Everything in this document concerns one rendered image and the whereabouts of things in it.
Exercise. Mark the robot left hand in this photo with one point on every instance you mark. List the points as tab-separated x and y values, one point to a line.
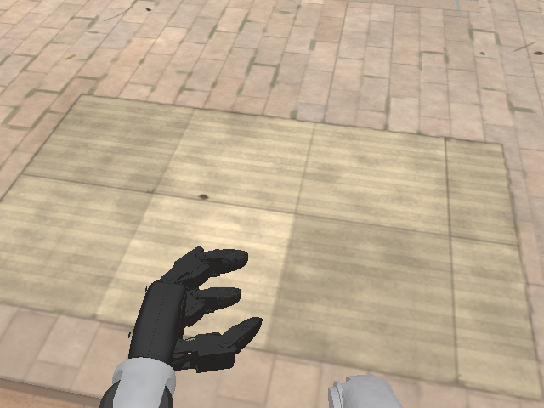
175	301

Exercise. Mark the right robot thigh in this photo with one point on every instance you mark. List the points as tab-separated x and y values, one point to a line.
362	391

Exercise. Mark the robot left forearm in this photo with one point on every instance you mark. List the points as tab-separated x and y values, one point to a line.
141	383

